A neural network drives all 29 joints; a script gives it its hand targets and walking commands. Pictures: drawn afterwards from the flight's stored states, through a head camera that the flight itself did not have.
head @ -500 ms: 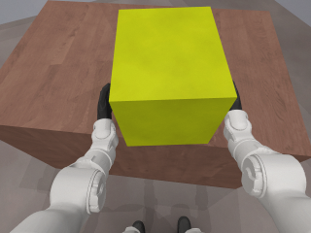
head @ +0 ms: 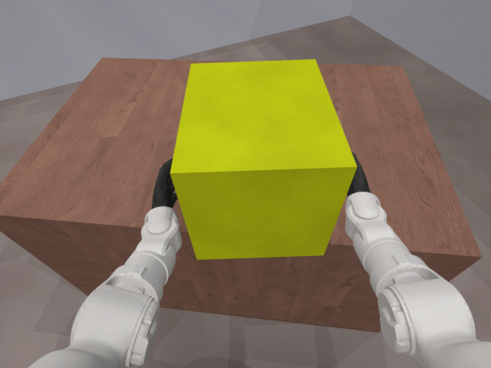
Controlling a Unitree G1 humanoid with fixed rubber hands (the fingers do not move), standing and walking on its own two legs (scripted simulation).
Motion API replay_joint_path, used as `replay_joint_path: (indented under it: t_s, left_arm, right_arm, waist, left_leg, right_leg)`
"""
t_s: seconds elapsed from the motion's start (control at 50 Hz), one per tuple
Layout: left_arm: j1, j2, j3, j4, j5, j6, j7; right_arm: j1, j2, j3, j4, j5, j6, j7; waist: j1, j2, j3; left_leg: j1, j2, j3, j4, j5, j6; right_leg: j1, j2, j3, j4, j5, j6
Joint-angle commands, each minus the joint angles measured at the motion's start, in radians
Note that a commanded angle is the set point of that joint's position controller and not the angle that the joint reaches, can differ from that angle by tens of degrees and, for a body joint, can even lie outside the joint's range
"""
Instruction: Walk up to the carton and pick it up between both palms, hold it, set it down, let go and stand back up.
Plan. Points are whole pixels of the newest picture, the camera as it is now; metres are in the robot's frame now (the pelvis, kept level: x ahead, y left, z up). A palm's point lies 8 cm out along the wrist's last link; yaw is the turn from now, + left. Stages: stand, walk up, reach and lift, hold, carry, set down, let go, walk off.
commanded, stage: reach and lift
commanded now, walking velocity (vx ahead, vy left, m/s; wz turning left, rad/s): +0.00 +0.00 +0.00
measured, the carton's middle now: (256, 158) +0.49 -0.02 +0.04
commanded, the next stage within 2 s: hold in 1.68 s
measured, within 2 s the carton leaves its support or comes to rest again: neither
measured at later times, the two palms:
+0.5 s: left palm (141, 135) +0.42 +0.16 +0.18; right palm (372, 120) +0.42 -0.18 +0.19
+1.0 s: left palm (121, 143) +0.39 +0.18 +0.19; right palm (362, 133) +0.39 -0.16 +0.18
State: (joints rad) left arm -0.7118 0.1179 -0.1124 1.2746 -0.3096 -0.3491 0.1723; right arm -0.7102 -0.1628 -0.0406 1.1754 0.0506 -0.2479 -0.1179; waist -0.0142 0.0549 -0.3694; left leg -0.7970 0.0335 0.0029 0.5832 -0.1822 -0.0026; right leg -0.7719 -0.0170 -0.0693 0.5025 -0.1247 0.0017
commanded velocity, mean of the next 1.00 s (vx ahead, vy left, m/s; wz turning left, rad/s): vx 0.00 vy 0.00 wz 0.00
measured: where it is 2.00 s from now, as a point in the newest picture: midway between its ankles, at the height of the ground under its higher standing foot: outside the picture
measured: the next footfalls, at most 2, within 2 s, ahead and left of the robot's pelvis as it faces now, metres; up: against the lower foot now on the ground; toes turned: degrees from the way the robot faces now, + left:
none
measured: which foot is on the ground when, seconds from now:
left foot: down 0.00-1.00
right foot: down 0.00-1.00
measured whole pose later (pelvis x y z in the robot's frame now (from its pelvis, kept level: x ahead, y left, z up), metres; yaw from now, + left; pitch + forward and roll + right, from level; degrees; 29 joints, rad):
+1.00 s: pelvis +0.03 +0.00 +0.03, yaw +2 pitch +0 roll -1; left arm -0.56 0.08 0.17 0.29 0.08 0.58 0.10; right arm -0.62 -0.15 -0.02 0.52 0.23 0.40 -0.20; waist -0.07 0.00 -0.09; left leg -0.19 0.00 -0.04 0.38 -0.18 0.00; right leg -0.15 -0.01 -0.05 0.28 -0.12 0.02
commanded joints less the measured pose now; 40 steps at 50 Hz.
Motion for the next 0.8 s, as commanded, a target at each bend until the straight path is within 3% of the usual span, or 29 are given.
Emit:
replay_joint_path:
  t_s: [0.0,0.04,0.08,0.12,0.14,0.18,0.2,0.24,0.28,0.32,0.4,0.44,0.46,0.52,0.54,0.56,0.62,0.64,0.66,0.7,0.72,0.76,0.78]
  left_arm:
    - [-1.050,-0.808,-0.248,-0.688,0.073,0.026,-0.136]
    - [-1.055,-0.815,-0.272,-0.799,0.047,0.079,-0.122]
    - [-1.057,-0.802,-0.251,-0.830,0.053,0.133,-0.123]
    - [-1.087,-0.784,-0.213,-0.805,0.069,0.208,-0.127]
    - [-1.064,-0.771,-0.195,-0.805,0.087,0.243,-0.129]
    - [-1.049,-0.740,-0.128,-0.743,0.129,0.329,-0.143]
    - [-1.019,-0.716,-0.089,-0.710,0.151,0.366,-0.155]
    - [-0.980,-0.684,-0.002,-0.677,0.208,0.426,-0.180]
    - [-0.917,-0.675,0.037,-0.677,0.242,0.474,-0.202]
    - [-0.911,-0.681,0.052,-0.669,0.258,0.511,-0.218]
    - [-0.850,-0.692,0.054,-0.707,0.281,0.568,-0.250]
    - [-0.844,-0.720,0.016,-0.805,0.270,0.580,-0.254]
    - [-0.834,-0.740,-0.030,-0.883,0.254,0.588,-0.247]
    - [-0.793,-0.717,-0.010,-0.860,0.285,0.629,-0.265]
    - [-0.814,-0.752,-0.067,-0.996,0.278,0.640,-0.262]
    - [-0.762,-0.735,-0.085,-1.062,0.271,0.659,-0.258]
    - [-0.838,-0.743,-0.134,-1.143,0.259,0.708,-0.255]
    - [-0.777,-0.745,-0.155,-1.183,0.249,0.720,-0.259]
    - [-0.795,-0.743,-0.196,-1.281,0.231,0.732,-0.255]
    - [-0.767,-0.752,-0.201,-1.282,0.223,0.757,-0.256]
    - [-0.769,-0.755,-0.185,-1.250,0.241,0.774,-0.256]
    - [-0.763,-0.741,-0.145,-1.183,0.256,0.806,-0.266]
    - [-0.736,-0.747,-0.158,-1.194,0.252,0.812,-0.269]
  right_arm:
    - [-0.841,0.820,0.331,-0.531,0.034,0.035,0.173]
    - [-0.839,0.824,0.364,-0.599,0.071,0.082,0.171]
    - [-0.862,0.830,0.369,-0.658,0.081,0.132,0.158]
    - [-0.898,0.820,0.353,-0.647,0.089,0.201,0.154]
    - [-0.893,0.807,0.350,-0.626,0.106,0.233,0.152]
    - [-0.869,0.755,0.272,-0.523,0.079,0.303,0.145]
    - [-0.898,0.747,0.248,-0.519,0.082,0.326,0.138]
    - [-0.900,0.750,0.232,-0.482,0.113,0.357,0.134]
    - [-0.907,0.726,0.228,-0.502,0.137,0.371,0.123]
    - [-0.935,0.729,0.213,-0.530,0.155,0.379,0.115]
    - [-0.894,0.739,0.241,-0.602,0.163,0.408,0.098]
    - [-0.884,0.757,0.285,-0.689,0.207,0.407,0.097]
    - [-0.885,0.755,0.317,-0.744,0.218,0.404,0.095]
    - [-0.848,0.765,0.296,-0.770,0.204,0.433,0.078]
    - [-0.816,0.781,0.328,-0.781,0.210,0.436,0.078]
    - [-0.768,0.780,0.366,-0.847,0.241,0.441,0.070]
    - [-0.801,0.773,0.345,-0.885,0.236,0.481,0.064]
    - [-0.773,0.787,0.388,-0.942,0.252,0.485,0.058]
    - [-0.766,0.791,0.427,-0.986,0.271,0.494,0.055]
    - [-0.773,0.769,0.425,-1.054,0.287,0.507,0.054]
    - [-0.809,0.759,0.415,-1.054,0.284,0.515,0.055]
    - [-0.836,0.732,0.378,-1.003,0.246,0.536,0.061]
    - [-0.806,0.746,0.369,-1.001,0.246,0.539,0.065]
  waist:
    - [-0.036,-0.047,-0.612]
    - [-0.048,-0.074,-0.605]
    - [-0.024,-0.100,-0.611]
    - [-0.028,-0.101,-0.517]
    - [-0.015,-0.104,-0.464]
    - [-0.030,-0.100,-0.272]
    - [-0.031,-0.120,-0.258]
    - [-0.004,-0.137,-0.216]
    - [0.013,-0.109,-0.237]
    - [0.004,-0.083,-0.245]
    - [-0.019,-0.089,-0.239]
    - [-0.033,-0.076,-0.299]
    - [-0.039,-0.029,-0.347]
    - [-0.046,-0.064,-0.201]
    - [-0.076,-0.034,-0.233]
    - [-0.066,-0.036,-0.268]
    - [-0.087,0.013,-0.172]
    - [-0.081,-0.021,-0.179]
    - [-0.094,0.003,-0.245]
    - [-0.089,0.007,-0.198]
    - [-0.071,0.026,-0.159]
    - [-0.070,-0.005,-0.070]
    - [-0.070,-0.010,-0.081]
  left_leg:
    - [0.365,-0.096,-0.046,-0.085,0.110,-0.006]
    - [0.417,-0.092,-0.062,-0.093,0.146,-0.013]
    - [0.408,-0.102,-0.058,-0.111,0.161,-0.004]
    - [0.408,-0.104,-0.057,-0.150,0.083,-0.002]
    - [0.416,-0.096,-0.057,-0.166,0.032,0.010]
    - [0.437,-0.086,-0.052,-0.222,-0.070,0.012]
    - [0.484,-0.079,-0.060,-0.238,-0.052,0.018]
    - [0.512,-0.085,-0.045,-0.243,0.006,0.017]
    - [0.560,-0.092,-0.027,-0.244,0.106,0.004]
    - [0.602,-0.091,-0.023,-0.260,0.141,-0.012]
    - [0.635,-0.106,-0.016,-0.264,0.175,-0.024]
    - [0.686,-0.099,-0.030,-0.248,0.290,-0.033]
    - [0.732,-0.099,-0.037,-0.233,0.352,-0.054]
    - [0.687,-0.111,-0.034,-0.256,0.239,-0.046]
    - [0.737,-0.101,-0.043,-0.242,0.327,-0.060]
    - [0.772,-0.106,-0.049,-0.216,0.385,-0.065]
    - [0.746,-0.105,-0.050,-0.240,0.295,-0.065]
    - [0.773,-0.110,-0.050,-0.231,0.329,-0.061]
    - [0.802,-0.104,-0.058,-0.213,0.391,-0.066]
    - [0.781,-0.106,-0.062,-0.215,0.371,-0.074]
    - [0.768,-0.109,-0.057,-0.224,0.339,-0.071]
    - [0.739,-0.099,-0.051,-0.263,0.192,-0.059]
    - [0.753,-0.099,-0.052,-0.264,0.197,-0.053]
  right_leg:
    - [0.512,0.082,0.054,-0.004,0.101,-0.003]
    - [0.531,0.089,0.055,-0.006,0.118,-0.001]
    - [0.581,0.079,0.070,-0.027,0.143,0.008]
    - [0.605,0.072,0.065,-0.049,0.068,0.010]
    - [0.603,0.067,0.071,-0.060,0.021,0.011]
    - [0.592,0.058,0.069,-0.110,-0.089,0.005]
    - [0.588,0.054,0.075,-0.131,-0.077,0.006]
    - [0.656,0.052,0.076,-0.152,-0.017,0.020]
    - [0.742,0.056,0.076,-0.162,0.087,0.021]
    - [0.787,0.056,0.076,-0.176,0.131,0.022]
    - [0.877,0.057,0.060,-0.197,0.252,0.041]
    - [0.923,0.069,0.066,-0.182,0.373,0.042]
    - [0.932,0.074,0.062,-0.181,0.406,0.033]
    - [0.928,0.063,0.055,-0.203,0.341,0.054]
    - [0.916,0.078,0.044,-0.190,0.386,0.043]
    - [0.946,0.077,0.045,-0.191,0.444,0.049]
    - [0.877,0.076,0.047,-0.214,0.307,0.040]
    - [0.892,0.079,0.044,-0.211,0.363,0.045]
    - [0.899,0.082,0.044,-0.194,0.407,0.044]
    - [0.864,0.087,0.040,-0.207,0.363,0.039]
    - [0.839,0.087,0.039,-0.221,0.295,0.042]
    - [0.780,0.077,0.029,-0.247,0.129,0.032]
    - [0.788,0.077,0.030,-0.243,0.142,0.025]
